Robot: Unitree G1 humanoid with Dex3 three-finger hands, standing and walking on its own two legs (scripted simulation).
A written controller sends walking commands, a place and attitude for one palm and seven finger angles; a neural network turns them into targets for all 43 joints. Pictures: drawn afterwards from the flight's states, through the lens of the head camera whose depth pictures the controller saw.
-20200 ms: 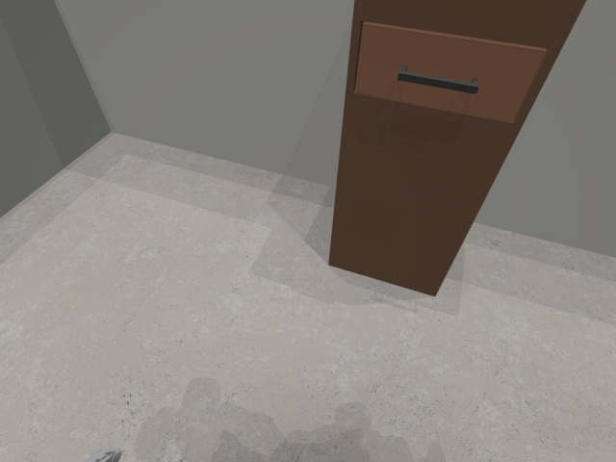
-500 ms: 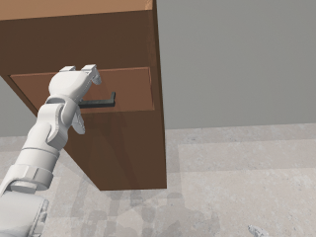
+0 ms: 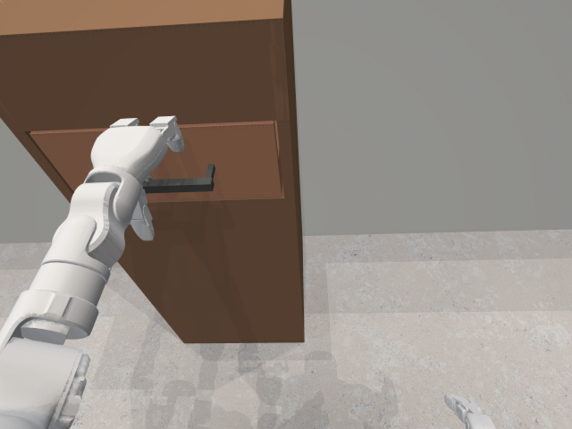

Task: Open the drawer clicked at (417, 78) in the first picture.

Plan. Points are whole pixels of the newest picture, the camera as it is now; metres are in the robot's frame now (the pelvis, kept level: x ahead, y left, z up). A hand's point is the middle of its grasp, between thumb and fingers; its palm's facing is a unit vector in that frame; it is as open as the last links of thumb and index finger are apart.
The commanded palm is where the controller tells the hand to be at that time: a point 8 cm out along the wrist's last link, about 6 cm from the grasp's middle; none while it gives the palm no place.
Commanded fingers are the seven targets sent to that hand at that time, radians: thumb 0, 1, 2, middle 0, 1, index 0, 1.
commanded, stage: re-aim the fingers above the handle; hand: left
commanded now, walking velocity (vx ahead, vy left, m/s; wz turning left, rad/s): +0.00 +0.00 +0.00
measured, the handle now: (162, 178) +0.48 +0.25 +0.08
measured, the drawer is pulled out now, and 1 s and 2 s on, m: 0.00 0.00 0.00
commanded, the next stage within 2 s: lower the fingers behind the handle in 1.06 s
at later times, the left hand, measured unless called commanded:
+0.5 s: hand (138, 196) +0.38 +0.23 +0.14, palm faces +0.02 -0.03 -1.00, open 13.9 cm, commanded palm +0.37 +0.23 +0.20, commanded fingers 0.00 -0.50 0.30 -0.30 -1.20 -0.30 -1.20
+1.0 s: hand (143, 197) +0.39 +0.23 +0.13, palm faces +0.02 -0.04 -1.00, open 13.8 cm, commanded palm +0.37 +0.24 +0.20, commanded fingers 0.00 -0.50 0.30 -0.30 -1.20 -0.30 -1.20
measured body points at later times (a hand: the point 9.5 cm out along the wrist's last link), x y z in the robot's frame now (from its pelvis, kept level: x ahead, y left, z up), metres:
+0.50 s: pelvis -0.01 +0.00 +0.00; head +0.01 -0.03 +0.45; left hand +0.37 +0.23 +0.19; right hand +0.17 -0.23 -0.12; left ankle -0.02 +0.12 -0.74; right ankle -0.02 -0.10 -0.74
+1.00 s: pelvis +0.00 +0.01 +0.00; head +0.02 -0.03 +0.45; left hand +0.38 +0.23 +0.18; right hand +0.13 -0.25 -0.13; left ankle -0.02 +0.12 -0.74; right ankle -0.02 -0.10 -0.74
